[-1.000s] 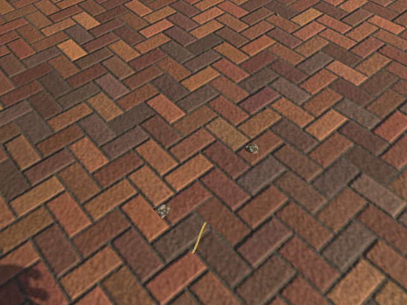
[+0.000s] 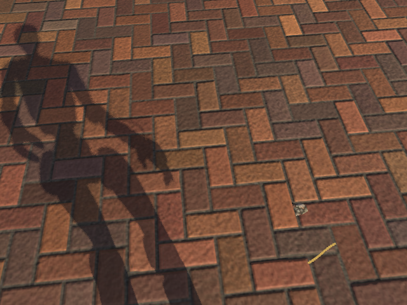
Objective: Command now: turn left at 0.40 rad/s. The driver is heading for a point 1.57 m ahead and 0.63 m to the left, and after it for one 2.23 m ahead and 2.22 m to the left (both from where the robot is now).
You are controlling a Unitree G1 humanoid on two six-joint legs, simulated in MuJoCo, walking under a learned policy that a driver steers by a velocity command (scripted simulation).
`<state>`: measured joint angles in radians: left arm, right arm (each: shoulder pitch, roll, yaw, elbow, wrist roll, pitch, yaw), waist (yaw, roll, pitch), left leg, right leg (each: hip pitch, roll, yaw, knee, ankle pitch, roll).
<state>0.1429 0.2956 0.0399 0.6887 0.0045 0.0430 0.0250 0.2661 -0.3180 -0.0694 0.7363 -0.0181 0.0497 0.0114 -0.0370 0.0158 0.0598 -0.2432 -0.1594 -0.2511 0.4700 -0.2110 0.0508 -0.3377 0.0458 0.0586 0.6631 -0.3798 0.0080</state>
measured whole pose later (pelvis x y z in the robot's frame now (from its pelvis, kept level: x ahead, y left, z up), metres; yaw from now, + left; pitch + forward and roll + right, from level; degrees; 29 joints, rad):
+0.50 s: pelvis +0.04 +0.00 +0.00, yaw +4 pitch +0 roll +0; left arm 0.32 0.28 0.05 0.85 0.03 0.02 -0.01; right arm 0.28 -0.27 -0.02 0.88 -0.03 -0.02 0.00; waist 0.00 -0.03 0.01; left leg -0.09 -0.07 -0.02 0.39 -0.28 0.07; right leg -0.27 0.02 0.00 0.68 -0.40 -0.06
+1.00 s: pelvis +0.27 -0.02 +0.00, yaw +19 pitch +0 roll +0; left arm 0.23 0.26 0.04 0.78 0.03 -0.06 0.00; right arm 0.29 -0.31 -0.06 0.91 -0.03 -0.03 0.03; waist -0.03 0.04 0.06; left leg -0.43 0.00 -0.03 1.13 -0.32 0.08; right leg -0.22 0.00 -0.12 0.43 -0.21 -0.04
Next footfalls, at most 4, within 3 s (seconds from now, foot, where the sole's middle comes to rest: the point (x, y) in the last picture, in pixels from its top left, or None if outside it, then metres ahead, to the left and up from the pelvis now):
0.04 right None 0.06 -0.11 -0.78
0.44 left None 0.02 0.08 -0.78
0.82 right None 0.36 -0.09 -0.78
1.32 left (151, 282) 0.54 0.19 -0.78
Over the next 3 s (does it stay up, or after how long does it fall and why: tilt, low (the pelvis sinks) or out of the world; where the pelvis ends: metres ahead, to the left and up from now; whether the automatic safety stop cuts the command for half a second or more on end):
stays up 1.04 0.43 -0.01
